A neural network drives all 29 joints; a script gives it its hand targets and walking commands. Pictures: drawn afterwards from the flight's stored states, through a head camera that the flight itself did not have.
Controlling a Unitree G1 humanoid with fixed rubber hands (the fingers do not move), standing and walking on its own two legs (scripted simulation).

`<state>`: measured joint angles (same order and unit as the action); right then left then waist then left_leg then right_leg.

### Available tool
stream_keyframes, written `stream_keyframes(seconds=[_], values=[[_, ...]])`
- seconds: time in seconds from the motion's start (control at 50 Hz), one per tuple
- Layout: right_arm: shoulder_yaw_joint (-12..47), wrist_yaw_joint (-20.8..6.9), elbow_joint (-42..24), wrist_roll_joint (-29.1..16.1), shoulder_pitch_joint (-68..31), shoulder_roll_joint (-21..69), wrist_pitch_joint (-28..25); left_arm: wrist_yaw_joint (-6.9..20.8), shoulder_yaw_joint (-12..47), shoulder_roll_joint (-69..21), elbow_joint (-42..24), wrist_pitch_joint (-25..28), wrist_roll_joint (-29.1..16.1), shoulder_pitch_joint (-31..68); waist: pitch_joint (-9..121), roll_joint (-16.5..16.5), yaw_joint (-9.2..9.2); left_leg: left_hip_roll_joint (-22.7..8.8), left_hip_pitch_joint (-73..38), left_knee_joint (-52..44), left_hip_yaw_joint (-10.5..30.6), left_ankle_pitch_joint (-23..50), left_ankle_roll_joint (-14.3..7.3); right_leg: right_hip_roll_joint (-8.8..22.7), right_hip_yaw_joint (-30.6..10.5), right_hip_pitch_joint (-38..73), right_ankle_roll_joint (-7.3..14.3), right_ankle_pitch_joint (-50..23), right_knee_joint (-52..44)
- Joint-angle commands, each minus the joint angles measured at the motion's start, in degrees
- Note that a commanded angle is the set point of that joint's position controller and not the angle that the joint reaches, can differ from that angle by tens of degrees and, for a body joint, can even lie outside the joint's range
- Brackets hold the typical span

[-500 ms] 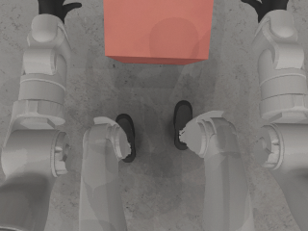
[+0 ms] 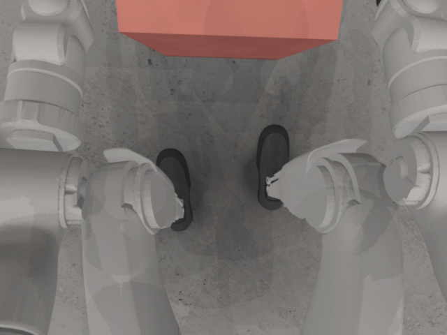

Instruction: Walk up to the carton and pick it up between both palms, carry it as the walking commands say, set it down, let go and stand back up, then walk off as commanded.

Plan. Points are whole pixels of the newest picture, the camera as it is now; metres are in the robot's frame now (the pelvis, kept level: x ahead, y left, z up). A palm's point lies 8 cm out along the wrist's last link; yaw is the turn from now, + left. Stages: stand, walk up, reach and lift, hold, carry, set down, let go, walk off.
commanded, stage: reach and lift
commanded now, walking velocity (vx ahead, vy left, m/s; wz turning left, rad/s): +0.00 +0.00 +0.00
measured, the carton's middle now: out of the picture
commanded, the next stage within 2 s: none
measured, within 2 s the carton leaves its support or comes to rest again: leaves its support in 1.82 s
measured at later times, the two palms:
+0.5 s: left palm out of the picture +0.56 +0.18 -0.20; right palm out of the picture +0.54 -0.22 -0.20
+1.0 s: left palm out of the picture +0.56 +0.16 -0.20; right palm out of the picture +0.55 -0.18 -0.20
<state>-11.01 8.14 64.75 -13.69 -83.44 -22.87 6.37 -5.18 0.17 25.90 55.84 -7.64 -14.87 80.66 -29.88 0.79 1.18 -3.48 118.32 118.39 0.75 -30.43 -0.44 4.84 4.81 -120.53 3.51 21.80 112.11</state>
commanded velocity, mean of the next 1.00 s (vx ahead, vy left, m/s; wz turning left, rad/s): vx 0.00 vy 0.00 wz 0.00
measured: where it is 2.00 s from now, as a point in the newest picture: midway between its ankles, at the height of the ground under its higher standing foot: (224, 192)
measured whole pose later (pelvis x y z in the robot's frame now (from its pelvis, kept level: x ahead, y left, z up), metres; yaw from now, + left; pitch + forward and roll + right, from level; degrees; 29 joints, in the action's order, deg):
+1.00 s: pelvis +0.01 +0.00 -0.02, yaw -1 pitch +31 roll -2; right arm -5.7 7.9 70.8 -16.4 -89.8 -19.3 1.2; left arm -5.4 7.4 25.3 58.5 -3.2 -17.6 83.2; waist -29.8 0.5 1.2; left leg -3.5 121.6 122.5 1.2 -32.1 -0.7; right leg 4.2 4.8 -124.0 3.5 22.9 115.8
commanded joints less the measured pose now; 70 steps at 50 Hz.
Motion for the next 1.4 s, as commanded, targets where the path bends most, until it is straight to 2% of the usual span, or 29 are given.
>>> stream_keyframes(seconds=[0.0, 0.02, 0.06, 0.08, 0.12, 0.14, 0.16, 0.22, 0.3, 0.34, 0.38, 0.4, 0.42, 0.44, 0.46, 0.5, 0.52, 0.58, 0.64, 0.74, 0.88, 0.94, 1.04, 1.16, 1.18, 1.22, 1.28, 1.32, 1.38], values=[[5.9, 0.3, -8.2, -5.3, -18.9, -8.3, -4.9, -0.3, 0.5, 9.1, -2.5, 3.8, -3.4, 26.6, 90.5, 0.8, 1.37, 3.4, -24.4, -7.1, -0.8, 7.3, 0.6, -4.3, -5.3, 44.1, -4.6, -8.8, 0.0], [6.3, 0.1, -5.6, -6.0, -17.4, -7.7, -4.8, -0.3, 0.4, 9.4, -2.5, 3.9, -3.4, 26.2, 89.6, 1.4, 0.43, 3.5, -24.3, -7.0, -1.1, 7.3, 0.7, -4.2, -5.5, 43.4, -4.4, -8.7, 0.1], [6.7, -0.6, -1.9, -6.7, -14.8, -6.5, -4.8, -0.2, 1.1, 8.4, -1.4, 4.4, -3.5, 24.7, 86.8, 2.1, 0.76, 3.2, -24.1, -6.6, -0.5, 7.9, 0.6, -4.1, -5.4, 40.1, -4.1, -8.8, 1.3], [6.5, -0.8, -1.9, -6.7, -14.1, -6.8, -5.0, -0.4, 0.1, 9.0, -2.8, 4.6, -3.2, 24.2, 87.2, 2.2, 0.24, 3.3, -24.0, -6.0, -0.7, 8.2, 0.7, -4.1, -5.7, 39.5, -4.1, -8.7, 1.6], [6.0, -0.7, -1.2, -6.6, -13.4, -7.6, -5.4, -0.6, 1.2, 7.4, -1.4, 4.6, -4.0, 23.0, 89.6, 2.6, 1.38, 3.2, -25.8, -5.9, -0.3, 10.2, 1.2, -4.2, -5.1, 39.9, -4.2, -10.2, 2.1], [5.6, -0.5, -2.5, -6.6, -13.1, -7.7, -5.6, -0.6, 0.8, 7.6, -1.7, 4.7, -4.2, 22.2, 91.2, 2.4, 1.77, 3.3, -25.8, -5.5, -0.3, 10.4, 1.2, -4.4, -5.0, 40.2, -4.1, -10.5, 2.2], [5.6, -0.5, -3.1, -7.2, -13.0, -7.6, -5.9, -0.7, 1.1, 6.9, -1.1, 4.7, -4.3, 20.6, 92.1, 3.1, 1.22, 3.4, -26.2, -5.6, -0.6, 11.1, 1.2, -4.2, -4.8, 40.1, -4.3, -10.8, 2.1], [6.0, -0.5, -4.0, -7.3, -12.5, -6.7, -6.2, -0.6, 0.8, 6.1, 0.0, 4.7, -4.2, 19.0, 91.0, 2.3, 0.9, 3.6, -24.8, -5.3, -0.5, 11.6, 1.1, -4.4, -4.7, 39.7, -4.4, -11.7, 2.6], [6.6, -0.7, -2.8, -7.2, -12.1, -5.1, -6.3, -0.3, 1.7, 5.1, 0.3, 4.8, -4.3, 19.2, 89.4, 2.4, 1.31, 3.8, -23.0, -5.6, -0.5, 10.8, 1.1, -4.5, -4.8, 39.3, -4.3, -11.3, 2.7], [6.7, -0.6, -2.0, -7.1, -12.0, -5.3, -6.2, -0.4, 1.1, 5.3, 0.0, 4.9, -3.9, 19.6, 89.3, 3.0, 0.71, 3.7, -22.5, -5.5, -1.0, 9.8, 1.3, -4.5, -5.1, 39.2, -4.1, -10.4, 2.6], [7.2, -0.6, -2.6, -6.8, -12.9, -4.6, -6.2, -0.2, 1.8, 4.6, 0.3, 4.9, -4.4, 20.1, 88.1, 2.2, 1.25, 3.8, -21.5, -5.5, -0.7, 9.7, 1.2, -4.6, -5.1, 38.8, -4.2, -10.5, 2.5], [7.7, -0.7, -2.9, -7.3, -13.3, -4.4, -6.3, -0.2, 2.4, 4.1, 0.5, 4.9, -4.6, 20.2, 88.8, 2.8, 1.06, 3.7, -22.1, -5.4, -0.7, 9.9, 1.3, -4.5, -5.3, 39.2, -4.1, -10.8, 2.6], [7.8, -0.7, -3.3, -7.1, -13.5, -4.1, -6.4, -0.1, 2.9, 3.1, -0.5, 4.9, -5.0, 21.0, 88.9, 2.9, 1.72, 3.9, -21.9, -5.6, -0.8, 9.6, 1.2, -4.6, -5.0, 39.0, -3.9, -10.6, 2.6], [8.4, -0.8, -2.3, -7.5, -13.3, -3.3, -6.1, -0.1, 2.7, 3.8, 1.2, 4.9, -4.7, 20.1, 88.0, 2.5, 0.81, 3.9, -21.5, -5.6, -0.8, 9.3, 1.1, -4.6, -5.0, 38.6, -4.2, -10.2, 2.7], [8.6, -0.7, -2.7, -7.3, -13.9, -3.3, -6.2, -0.1, 2.7, 3.6, 0.7, 4.9, -4.8, 21.0, 88.2, 1.9, 1.4, 3.8, -21.6, -5.5, -0.7, 9.0, 1.2, -4.7, -5.1, 39.0, -4.1, -10.1, 2.5], [8.5, -0.6, -2.7, -7.4, -14.2, -3.0, -6.3, -0.3, 2.5, 3.4, 1.0, 5.1, -4.3, 21.0, 87.9, 2.7, 0.76, 4.0, -21.0, -5.7, -0.8, 9.0, 1.1, -4.8, -5.1, 38.7, -4.1, -10.3, 2.6], [9.2, -0.6, -2.9, -7.5, -14.3, -2.1, -6.5, -0.2, 3.5, 2.4, 0.6, 5.2, -4.9, 21.9, 88.1, 2.1, 1.68, 3.9, -21.4, -5.9, -0.6, 9.2, 1.1, -4.8, -4.8, 39.2, -4.2, -10.8, 2.6], [10.4, -0.8, -2.9, -8.0, -15.0, -0.6, -6.4, 0.0, 3.9, 1.4, 0.8, 5.2, -4.7, 22.1, 86.9, 2.7, 0.61, 4.2, -20.5, -5.7, -1.0, 8.8, 1.1, -5.0, -5.4, 38.9, -4.1, -10.5, 2.3], [11.2, -0.9, -2.6, -8.1, -15.7, 1.2, -6.5, 0.2, 5.0, -0.3, 1.9, 5.3, -5.0, 22.9, 86.1, 2.2, 1.21, 4.2, -20.2, -5.7, -0.6, 8.9, 1.1, -5.2, -5.2, 38.4, -4.1, -10.6, 2.4], [10.7, -0.7, -1.2, -7.1, -15.6, 3.3, -6.7, 0.4, 6.6, -3.0, 0.1, 5.9, -5.5, 25.5, 85.7, 3.6, 2.52, 4.8, -20.0, -5.9, -0.5, 8.3, 1.3, -5.5, -5.3, 38.4, -3.6, -10.4, 2.1], [10.0, 0.1, -0.1, -5.0, -15.6, 4.8, -7.6, 0.3, 6.3, -5.4, 2.5, 6.2, -4.3, 24.8, 85.4, 3.3, 2.77, 5.4, -18.5, -5.7, -0.3, 8.4, 1.5, -6.0, -5.5, 39.7, -3.6, -11.0, 1.9], [9.7, 0.0, 0.1, -4.4, -15.2, 6.5, -8.0, 0.8, 8.7, -9.0, 1.3, 6.6, -5.2, 26.5, 85.2, 5.1, 4.46, 5.5, -19.4, -5.9, 0.2, 9.1, 1.8, -6.2, -5.2, 38.5, -3.1, -11.4, 2.2], [9.5, 0.1, 0.5, -3.4, -15.9, 8.8, -8.4, 1.4, 10.5, -12.7, 1.3, 6.7, -5.4, 27.8, 84.7, 6.3, 5.56, 6.2, -20.4, -6.2, 0.6, 8.8, 2.1, -6.5, -4.8, 37.7, -2.8, -10.3, 1.8], [13.3, -2.9, 0.4, -3.6, -20.4, 22.2, -8.1, 4.4, 13.2, -26.0, 1.3, 6.2, -5.1, 31.2, 82.5, 6.3, 5.05, 6.8, -18.9, -5.9, 0.2, 8.4, 1.9, -7.3, -4.9, 36.8, -2.5, -10.3, 2.5], [13.7, -3.9, 0.8, -2.9, -21.8, 26.0, -7.7, 5.6, 14.2, -30.3, 1.3, 5.8, -5.0, 32.6, 81.9, 6.2, 5.58, 6.9, -18.5, -5.9, 0.4, 8.0, 1.8, -7.5, -4.9, 36.4, -2.3, -10.0, 3.0], [14.9, -6.1, -0.3, -2.4, -24.9, 33.6, -7.0, 7.6, 15.1, -37.6, -0.5, 5.5, -4.0, 35.6, 80.6, 6.7, 4.93, 7.1, -17.7, -5.5, 0.2, 7.7, 1.7, -7.9, -5.1, 35.2, -2.1, -9.4, 3.6], [15.3, -9.2, -1.2, -1.1, -27.1, 42.9, -5.3, 10.9, 15.0, -46.0, -1.2, 4.4, -2.6, 37.9, 76.0, 6.7, 5.31, 7.4, -14.3, -4.8, -0.2, 5.2, 1.1, -8.2, -5.3, 32.7, -2.0, -7.0, 4.2], [16.3, -11.0, -2.6, -1.1, -28.6, 49.1, -4.0, 12.9, 14.4, -50.3, -2.3, 3.8, -1.4, 39.2, 75.7, 5.6, 4.37, 7.6, -13.2, -4.2, -0.9, 4.4, 0.9, -8.4, -5.5, 33.6, -2.4, -6.5, 4.2], [16.7, -12.6, -3.7, -1.0, -28.8, 52.7, -2.4, 15.0, 13.3, -52.9, -3.5, 2.5, 0.2, 39.4, 76.0, 4.7, 3.65, 7.9, -11.7, -4.0, -1.5, 2.7, 0.4, -8.7, -5.2, 33.9, -2.6, -5.0, 4.5]])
